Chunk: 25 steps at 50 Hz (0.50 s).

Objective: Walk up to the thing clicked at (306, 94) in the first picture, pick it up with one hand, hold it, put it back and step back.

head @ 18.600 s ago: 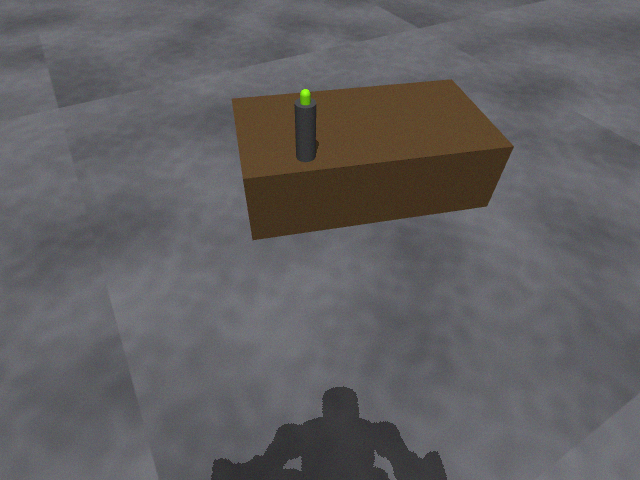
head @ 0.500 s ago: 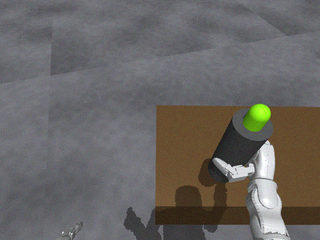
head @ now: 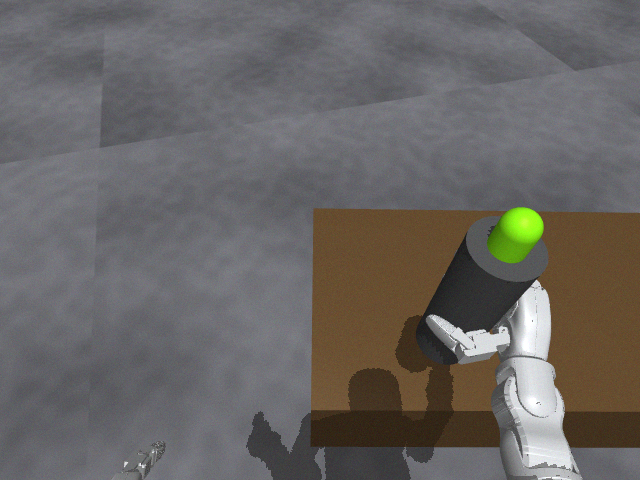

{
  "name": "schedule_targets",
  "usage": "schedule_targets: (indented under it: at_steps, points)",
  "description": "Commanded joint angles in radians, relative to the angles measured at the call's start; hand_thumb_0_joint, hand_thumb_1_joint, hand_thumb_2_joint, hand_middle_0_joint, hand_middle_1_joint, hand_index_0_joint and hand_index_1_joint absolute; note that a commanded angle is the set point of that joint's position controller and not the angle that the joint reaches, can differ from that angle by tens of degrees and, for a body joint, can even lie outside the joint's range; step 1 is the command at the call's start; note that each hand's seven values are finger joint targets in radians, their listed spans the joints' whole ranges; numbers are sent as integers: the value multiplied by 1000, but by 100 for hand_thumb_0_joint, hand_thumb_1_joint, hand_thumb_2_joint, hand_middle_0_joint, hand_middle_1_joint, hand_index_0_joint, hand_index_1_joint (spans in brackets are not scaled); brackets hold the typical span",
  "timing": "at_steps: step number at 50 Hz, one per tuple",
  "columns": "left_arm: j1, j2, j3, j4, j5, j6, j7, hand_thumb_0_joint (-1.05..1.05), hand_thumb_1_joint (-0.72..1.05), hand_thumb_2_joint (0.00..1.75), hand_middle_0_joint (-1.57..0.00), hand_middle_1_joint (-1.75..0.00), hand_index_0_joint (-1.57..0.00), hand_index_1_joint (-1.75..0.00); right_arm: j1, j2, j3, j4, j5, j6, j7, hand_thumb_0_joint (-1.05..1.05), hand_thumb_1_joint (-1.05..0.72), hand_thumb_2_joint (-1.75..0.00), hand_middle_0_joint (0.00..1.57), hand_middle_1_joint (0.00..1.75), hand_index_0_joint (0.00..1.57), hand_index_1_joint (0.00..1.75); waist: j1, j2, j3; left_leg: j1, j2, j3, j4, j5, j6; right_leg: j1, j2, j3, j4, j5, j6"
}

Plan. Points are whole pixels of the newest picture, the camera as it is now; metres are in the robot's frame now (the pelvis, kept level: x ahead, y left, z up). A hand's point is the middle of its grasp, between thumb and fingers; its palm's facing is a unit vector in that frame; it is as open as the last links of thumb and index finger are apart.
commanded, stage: hold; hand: right
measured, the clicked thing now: (475, 291) +0.33 -0.17 +0.09
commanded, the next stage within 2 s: crouch in 0.12 s
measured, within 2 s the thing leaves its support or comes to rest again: neither
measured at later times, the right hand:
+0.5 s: hand (463, 312) +0.34 -0.18 +0.03, palm faces +0.21 +0.98 +0.01, open 10.3 cm
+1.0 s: hand (448, 326) +0.39 -0.21 -0.12, palm faces +0.20 +0.98 +0.01, open 10.3 cm
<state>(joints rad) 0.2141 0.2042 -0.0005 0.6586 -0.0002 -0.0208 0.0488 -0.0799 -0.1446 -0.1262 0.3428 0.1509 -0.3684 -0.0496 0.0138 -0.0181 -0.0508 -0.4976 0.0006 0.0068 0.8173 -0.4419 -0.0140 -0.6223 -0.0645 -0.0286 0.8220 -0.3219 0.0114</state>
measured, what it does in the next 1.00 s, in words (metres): lowers itself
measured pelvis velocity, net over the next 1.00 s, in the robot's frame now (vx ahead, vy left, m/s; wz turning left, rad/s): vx -0.03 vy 0.00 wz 0.04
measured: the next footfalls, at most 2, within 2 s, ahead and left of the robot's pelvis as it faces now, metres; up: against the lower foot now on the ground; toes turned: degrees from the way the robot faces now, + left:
none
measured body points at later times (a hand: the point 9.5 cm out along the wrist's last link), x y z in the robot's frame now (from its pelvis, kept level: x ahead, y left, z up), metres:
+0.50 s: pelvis +0.00 +0.00 -0.01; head +0.05 +0.00 +0.43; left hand +0.13 +0.25 -0.12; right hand +0.32 -0.23 +0.03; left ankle -0.02 +0.13 -0.70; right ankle +0.05 -0.13 -0.70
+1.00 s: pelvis -0.03 +0.00 -0.13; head +0.11 -0.02 +0.29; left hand +0.07 +0.25 -0.26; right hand +0.38 -0.26 -0.12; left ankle -0.02 +0.13 -0.70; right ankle +0.05 -0.13 -0.70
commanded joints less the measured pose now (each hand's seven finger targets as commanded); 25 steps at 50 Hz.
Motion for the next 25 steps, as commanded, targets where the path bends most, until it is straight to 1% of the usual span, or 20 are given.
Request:
schedule_targets:
  at_steps: [1,2,3,4,5,7,9,10,11,12,13,15,17,18,19,20,21,23,24,25]
  points:
    - [-46,134,45,-122,2,-43,16,0,89,91,-20,-31,-20,-31,-218,-119,-45,-195,10,-64,3,0,-20,-131,130,143,133,143,6,9,-237,-18,-23,18,-130,246,14,244,27,13,-98,138,-23]
    - [-35,133,45,-122,3,-42,18,0,89,91,-20,-31,-20,-31,-255,-108,-28,-219,13,-69,6,0,-20,-131,130,144,133,144,15,30,-260,-14,-21,14,-130,276,9,255,27,12,-87,157,-28]
    - [-36,128,43,-120,3,-44,18,0,90,91,-20,-31,-20,-31,-241,-105,-38,-217,15,-68,6,0,-20,-132,129,144,133,144,10,33,-261,-15,-20,12,-129,282,8,250,27,10,-84,165,-29]
    - [-29,129,45,-118,4,-45,16,0,89,91,-20,-31,-20,-31,-242,-95,-23,-215,15,-66,10,0,-20,-131,129,143,132,143,16,29,-269,-11,-19,13,-125,301,8,255,27,10,-79,179,-30]
    - [-31,138,50,-114,3,-47,16,0,89,91,-20,-31,-20,-31,-258,-105,-33,-225,16,-65,9,0,-20,-131,129,143,132,143,14,22,-272,-17,-20,13,-125,298,8,267,26,12,-80,180,-29]
    - [-36,129,44,-122,2,-46,14,0,90,91,-20,-31,-20,-31,-259,-98,-24,-202,13,-64,11,0,-20,-130,128,142,132,142,17,33,-256,-28,-20,12,-129,270,10,250,26,13,-81,155,-30]
    - [-35,130,47,-115,3,-47,12,0,89,91,-20,-31,-20,-31,-278,-119,-46,-218,13,-72,6,0,-21,-130,129,143,133,143,8,21,-264,-15,-18,9,-128,273,9,242,29,11,-80,152,-30]
    - [-44,128,44,-115,3,-46,15,0,90,91,-20,-31,-20,-31,-275,-149,-75,-217,11,-75,2,0,-21,-132,131,145,134,145,-3,7,-246,-12,-15,4,-133,266,8,228,30,7,-80,146,-29]
    - [-37,124,44,-116,4,-43,14,0,89,91,-20,-31,-20,-30,-233,-128,-57,-181,7,-72,6,0,-14,-136,130,147,134,147,1,26,-254,1,-14,4,-131,286,6,228,32,7,-74,161,-31]
    - [-42,132,50,-119,5,-44,12,0,90,93,-19,-31,-19,-31,-235,-131,-66,-208,10,-72,5,0,-19,-128,130,140,132,140,-1,23,-265,8,-14,4,-130,294,4,227,32,7,-74,164,-32]
    - [-42,125,44,-119,5,-45,13,0,90,93,-19,-30,-18,-31,-258,-119,-57,-227,13,-77,4,0,-21,-127,132,142,135,142,5,25,-275,5,-16,6,-124,294,7,241,30,8,-76,169,-29]
    - [-42,128,46,-117,5,-42,12,0,89,93,-18,-30,-18,-30,-237,-118,-64,-175,12,-78,2,0,-19,-128,133,144,136,144,7,22,-255,-17,-17,6,-119,284,9,221,30,8,-71,161,-29]
    - [-28,133,53,-106,8,-41,10,0,89,93,-19,-30,-18,-30,-236,-106,-52,-125,7,-83,11,0,-18,-127,132,143,135,143,19,38,-243,-46,-17,4,-105,294,6,206,26,10,-54,164,-33]
    - [-31,133,53,-107,8,-40,9,0,89,93,-19,-30,-18,-30,-242,-116,-63,-117,8,-90,14,0,-17,-128,132,143,135,143,18,44,-237,-57,-15,1,-101,293,4,187,26,10,-45,161,-37]
    - [-28,136,55,-105,11,-39,7,0,90,93,-19,-30,-19,-30,-283,-102,-50,-117,10,-98,17,0,-17,-128,132,143,135,143,29,38,-224,-83,-17,4,-92,255,9,173,24,14,-46,131,-33]
    - [-32,137,57,-104,13,-39,4,0,89,93,-19,-30,-18,-30,-299,-119,-70,-112,13,-110,16,0,-17,-127,131,142,134,142,20,21,-217,-100,-17,3,-86,218,13,153,25,15,-44,100,-31]
    - [-21,137,61,-95,15,-39,3,0,90,92,-19,-30,-19,-30,-308,-134,-89,-73,9,-120,17,0,-16,-127,131,142,134,142,19,30,-235,-109,-15,1,-71,231,10,144,25,17,-25,109,-32]
    - [-34,140,63,-99,20,-42,-4,0,90,92,-19,-30,-19,-30,-320,-108,-73,-14,7,-145,24,0,-18,-127,131,142,134,142,27,31,-214,-177,-16,0,-35,162,16,90,24,22,-2,51,-28]
    - [-25,143,65,-90,23,-42,-4,0,91,92,-19,-30,-19,-30,-375,-131,-91,-8,7,-165,26,0,-19,-126,131,141,133,141,33,20,-227,-209,-14,-5,-15,152,15,72,24,24,26,39,-28]
    - [-20,149,67,-90,24,-44,-7,0,91,92,-19,-30,-19,-30,-367,-118,-89,41,8,-179,32,0,-17,-126,129,140,132,140,38,35,-249,-238,-20,5,19,149,19,67,21,34,42,44,-26]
